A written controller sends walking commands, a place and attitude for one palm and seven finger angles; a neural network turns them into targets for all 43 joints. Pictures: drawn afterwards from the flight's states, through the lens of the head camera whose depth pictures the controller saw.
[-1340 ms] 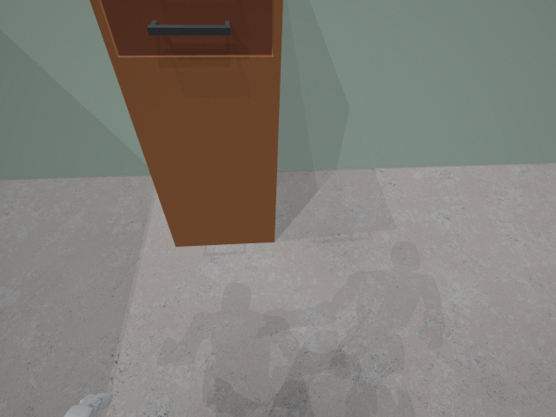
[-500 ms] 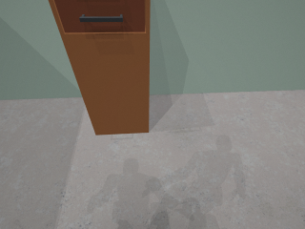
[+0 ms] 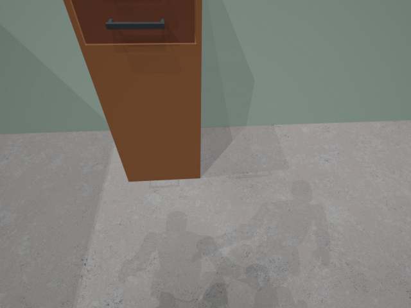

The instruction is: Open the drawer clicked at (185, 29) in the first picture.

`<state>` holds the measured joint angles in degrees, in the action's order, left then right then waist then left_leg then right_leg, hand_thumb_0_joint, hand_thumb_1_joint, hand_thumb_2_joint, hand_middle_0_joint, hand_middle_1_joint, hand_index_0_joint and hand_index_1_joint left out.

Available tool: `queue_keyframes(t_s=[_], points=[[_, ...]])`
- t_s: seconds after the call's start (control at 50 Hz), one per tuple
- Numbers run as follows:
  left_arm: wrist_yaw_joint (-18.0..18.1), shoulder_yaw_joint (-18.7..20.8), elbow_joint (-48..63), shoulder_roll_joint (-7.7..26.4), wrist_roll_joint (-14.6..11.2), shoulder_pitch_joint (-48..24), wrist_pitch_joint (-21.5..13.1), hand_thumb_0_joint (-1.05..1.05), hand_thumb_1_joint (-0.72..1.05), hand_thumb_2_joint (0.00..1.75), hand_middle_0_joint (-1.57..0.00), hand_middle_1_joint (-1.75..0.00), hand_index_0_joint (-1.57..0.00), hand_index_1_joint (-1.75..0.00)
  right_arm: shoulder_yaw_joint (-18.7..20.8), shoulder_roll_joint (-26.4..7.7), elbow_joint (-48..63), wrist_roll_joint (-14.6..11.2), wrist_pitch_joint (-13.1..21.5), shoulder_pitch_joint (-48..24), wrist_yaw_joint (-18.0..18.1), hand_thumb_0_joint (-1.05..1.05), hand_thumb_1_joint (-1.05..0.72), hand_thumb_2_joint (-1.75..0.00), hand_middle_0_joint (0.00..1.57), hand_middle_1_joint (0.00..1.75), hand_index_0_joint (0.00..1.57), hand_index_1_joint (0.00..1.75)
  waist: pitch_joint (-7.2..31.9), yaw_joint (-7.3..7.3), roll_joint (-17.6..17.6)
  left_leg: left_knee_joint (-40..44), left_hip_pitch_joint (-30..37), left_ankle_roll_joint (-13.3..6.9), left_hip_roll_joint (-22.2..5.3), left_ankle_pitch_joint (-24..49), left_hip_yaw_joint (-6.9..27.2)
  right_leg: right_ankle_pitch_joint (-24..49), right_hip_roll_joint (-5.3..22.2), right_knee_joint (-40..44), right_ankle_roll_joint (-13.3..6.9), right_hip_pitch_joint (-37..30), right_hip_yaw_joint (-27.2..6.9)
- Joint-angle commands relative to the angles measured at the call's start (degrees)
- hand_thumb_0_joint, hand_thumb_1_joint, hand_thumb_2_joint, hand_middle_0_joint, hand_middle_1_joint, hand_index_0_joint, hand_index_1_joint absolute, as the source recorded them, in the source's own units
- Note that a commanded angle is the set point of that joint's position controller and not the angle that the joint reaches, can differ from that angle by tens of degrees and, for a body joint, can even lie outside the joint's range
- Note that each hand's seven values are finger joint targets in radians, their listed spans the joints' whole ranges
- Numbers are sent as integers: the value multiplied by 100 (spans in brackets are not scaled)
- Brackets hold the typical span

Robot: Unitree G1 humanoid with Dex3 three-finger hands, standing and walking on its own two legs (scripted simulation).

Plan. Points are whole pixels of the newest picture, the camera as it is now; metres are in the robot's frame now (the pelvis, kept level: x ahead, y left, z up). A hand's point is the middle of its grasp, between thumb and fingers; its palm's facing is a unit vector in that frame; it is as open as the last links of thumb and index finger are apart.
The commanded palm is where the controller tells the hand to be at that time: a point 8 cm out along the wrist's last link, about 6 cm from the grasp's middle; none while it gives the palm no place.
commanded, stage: look at it before walking up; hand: left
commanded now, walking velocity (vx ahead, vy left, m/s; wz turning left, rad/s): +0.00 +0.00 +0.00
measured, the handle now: (136, 23) +0.91 +0.28 +0.15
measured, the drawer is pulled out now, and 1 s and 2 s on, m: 0.00 0.00 0.00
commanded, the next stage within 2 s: turn to face it in 0.10 s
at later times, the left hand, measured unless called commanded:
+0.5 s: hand out of the picture +0.07 +0.23 -0.16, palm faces +0.02 -0.95 -0.32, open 7.4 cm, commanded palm none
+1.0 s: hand out of the picture +0.13 +0.21 -0.18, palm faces +0.10 -0.98 -0.15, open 7.4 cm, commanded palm none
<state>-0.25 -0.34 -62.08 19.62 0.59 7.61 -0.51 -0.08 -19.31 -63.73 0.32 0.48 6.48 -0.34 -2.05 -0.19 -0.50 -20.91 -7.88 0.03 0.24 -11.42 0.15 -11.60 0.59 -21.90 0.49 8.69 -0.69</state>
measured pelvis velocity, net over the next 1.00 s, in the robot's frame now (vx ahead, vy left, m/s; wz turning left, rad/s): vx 0.12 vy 0.03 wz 0.10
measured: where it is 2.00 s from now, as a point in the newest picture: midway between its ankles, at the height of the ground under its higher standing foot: (204, 275)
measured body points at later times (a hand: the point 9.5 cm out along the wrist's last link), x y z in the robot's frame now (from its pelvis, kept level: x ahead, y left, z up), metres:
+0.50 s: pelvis +0.00 -0.01 +0.00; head +0.01 -0.01 +0.45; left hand +0.07 +0.28 -0.14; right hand +0.09 -0.29 -0.14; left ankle +0.00 +0.12 -0.75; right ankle +0.00 -0.12 -0.75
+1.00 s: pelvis +0.12 +0.03 +0.00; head +0.14 +0.05 +0.45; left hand +0.12 +0.27 -0.17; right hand +0.01 -0.17 -0.14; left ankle +0.02 +0.12 -0.75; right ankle +0.20 -0.10 -0.68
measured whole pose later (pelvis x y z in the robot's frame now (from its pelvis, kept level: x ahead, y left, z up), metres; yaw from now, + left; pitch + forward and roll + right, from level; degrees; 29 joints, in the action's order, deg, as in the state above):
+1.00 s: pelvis +0.12 +0.03 +0.00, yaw +6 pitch -1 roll +0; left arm -1.0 2.6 -61.3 10.5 1.3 14.0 0.3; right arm 0.5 -4.9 -67.7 0.8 3.4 28.8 1.5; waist -3.2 -1.9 -1.9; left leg -16.3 1.1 -2.4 0.9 -17.0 -3.2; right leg -14.2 5.6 -53.9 1.6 32.0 4.1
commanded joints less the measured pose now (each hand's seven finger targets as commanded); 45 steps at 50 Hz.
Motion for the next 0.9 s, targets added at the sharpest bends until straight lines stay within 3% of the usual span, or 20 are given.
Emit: queue_keyframes(t_s=[0.0,0.14,0.24,0.4,0.44,0.46,0.5,0.52,0.56,0.6,0.64,0.66,0.68,0.7,0.72,0.74,0.78,0.82,0.84,0.88], points=[[96,233,369,1152,7,-219,-114,0,90,90,-20,-30,-20,-30,205,-1195,362,13,152,-293,105,0,-90,-90,20,30,20,30,396,24,103,328,84,-167,-703,781,565,784,613,317,-201,-63,-526],[102,235,354,1168,8,-206,-118,0,90,90,-20,-30,-20,-30,203,-1214,367,2,150,-295,111,0,-90,-90,20,30,20,30,503,25,59,307,198,-164,-715,990,545,981,616,303,-197,-159,-503],[104,258,381,1181,11,-225,-93,0,90,90,-20,-30,-20,-30,197,-1220,400,6,131,-317,102,0,-90,-90,20,30,20,30,361,44,91,306,38,-174,-688,946,614,827,626,262,-173,-146,-420],[169,211,438,781,-1,56,22,0,90,90,-20,-30,-20,-30,130,-733,470,17,3,-50,94,0,-90,-90,20,30,20,30,566,61,12,-148,-120,-108,-625,1452,601,1242,736,-144,-111,-206,-287],[153,187,367,615,21,237,30,0,90,90,-20,-30,-20,-30,80,-540,407,46,-35,99,72,0,-90,-90,20,30,20,30,659,76,-133,-248,-238,-95,-523,412,552,80,744,82,-112,-296,-368],[135,182,321,564,34,359,56,0,90,90,-20,-30,-20,-30,55,-408,398,73,-64,139,55,0,-90,-90,20,30,20,30,472,107,-229,-362,-504,-66,-397,-266,453,-787,817,281,-165,-216,-548],[102,256,298,752,59,575,85,0,90,90,-20,-30,-20,-30,45,-256,424,104,-108,225,32,0,-90,-90,20,30,20,30,-21,189,-845,-919,-1217,-10,-88,-1279,123,-2359,1211,905,-436,-101,-1157],[102,307,320,800,69,685,79,0,90,90,-20,-30,-20,-30,73,-224,455,120,-112,231,31,0,-90,-90,20,30,20,30,-214,237,-1089,-1333,-1413,-3,-83,-1391,-16,-2764,1469,1182,-611,42,-1499],[110,348,326,780,87,851,20,0,90,90,-20,-30,-20,-30,137,-212,520,127,-82,297,-3,0,-90,-90,20,30,20,30,-474,232,-974,-1990,-1655,-41,-240,-1577,-95,-2866,1739,1322,-882,215,-1693],[99,378,346,670,78,817,-59,0,90,90,-20,-30,-20,-30,154,-35,481,102,-11,588,-29,0,-90,-90,20,30,20,30,-439,56,-627,-1660,-1314,-71,-356,-1335,-227,-2228,1648,1039,-915,344,-1215],[78,362,393,466,52,646,-54,0,90,90,-20,-30,-20,-30,153,151,277,73,63,1267,-28,0,-90,-90,20,30,20,30,-367,-228,-293,-710,-160,-103,-254,-881,-358,-2000,1192,337,-648,993,-424],[60,319,416,192,33,674,-35,0,90,90,-20,-30,-20,-30,194,56,139,77,117,1685,5,0,-90,-90,20,30,20,30,-365,-348,390,-118,264,-187,-447,-1128,160,-1834,748,-476,-432,1406,0],[23,251,529,-189,5,674,-20,0,90,90,-20,-30,-20,-30,309,-350,17,134,158,2142,66,0,-90,-90,20,30,20,30,-462,-472,1594,745,559,-584,-1471,-1877,1731,-1785,104,-1938,-115,2202,707],[35,215,730,-278,54,345,-73,0,90,90,-20,-30,-20,-30,365,-528,-23,135,174,2530,122,0,-90,-90,20,30,20,30,-656,-571,1693,1315,660,-1000,-2088,-1729,2772,-2213,-63,-2969,-85,2864,623],[62,271,714,-198,103,261,-75,0,90,90,-20,-30,-20,-30,325,-379,-20,120,171,2452,144,0,-90,-90,20,30,20,30,-761,-476,1335,1330,437,-1130,-2177,-1608,2736,-2003,241,-3586,-164,2926,224],[36,283,679,-187,111,282,-93,0,90,90,-20,-30,-20,-30,285,-186,36,89,207,2317,166,0,-90,-90,20,30,20,30,-820,-390,1047,1280,356,-1199,-2122,-1257,2659,-1704,366,-3917,-169,3088,141],[-39,297,538,-376,104,442,-133,0,90,90,-20,-30,-20,-30,227,88,90,80,313,2125,198,0,-90,-90,20,30,20,30,-787,-245,510,1181,380,-1157,-1900,-208,1940,-1149,555,-4072,-93,3004,96],[-63,278,425,-567,93,674,-111,0,90,90,-20,-30,-20,-30,211,217,21,57,395,2204,236,0,-90,-90,20,30,20,30,-439,-136,486,1014,627,-1041,-1594,957,1215,-663,544,-4037,14,2841,227],[-74,285,407,-599,83,710,-105,0,90,90,-20,-30,-20,-30,210,280,-11,40,421,2252,256,0,-90,-90,20,30,20,30,-291,-100,498,939,784,-1025,-1504,1420,1010,-546,533,-3965,43,2826,284],[-72,296,447,-660,81,597,-63,0,90,90,-20,-30,-20,-30,223,368,-104,34,446,2392,277,0,-90,-90,20,30,20,30,-330,-109,589,950,849,-1031,-1478,1680,758,-344,564,-3786,101,2939,343]])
